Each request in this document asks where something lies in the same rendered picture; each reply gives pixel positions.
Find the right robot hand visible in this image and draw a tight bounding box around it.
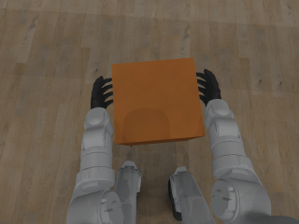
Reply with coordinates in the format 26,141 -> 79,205
196,69 -> 221,106

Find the left robot hand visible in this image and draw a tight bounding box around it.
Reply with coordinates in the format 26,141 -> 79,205
91,76 -> 114,109

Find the carton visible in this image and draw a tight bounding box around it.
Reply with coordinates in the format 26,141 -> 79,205
111,57 -> 206,146

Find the robot left forearm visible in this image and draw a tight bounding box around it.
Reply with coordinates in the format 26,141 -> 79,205
66,107 -> 115,224

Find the left robot upper arm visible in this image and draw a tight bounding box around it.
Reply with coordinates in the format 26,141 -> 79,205
67,189 -> 124,224

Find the robot right thigh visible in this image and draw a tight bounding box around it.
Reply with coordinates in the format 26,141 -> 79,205
170,171 -> 216,224

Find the robot left shin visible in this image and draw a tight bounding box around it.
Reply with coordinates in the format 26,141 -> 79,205
117,161 -> 137,175

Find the robot right forearm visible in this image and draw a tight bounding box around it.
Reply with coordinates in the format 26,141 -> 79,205
204,99 -> 272,211

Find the right robot upper arm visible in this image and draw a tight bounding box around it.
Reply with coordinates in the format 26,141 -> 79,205
210,177 -> 299,224

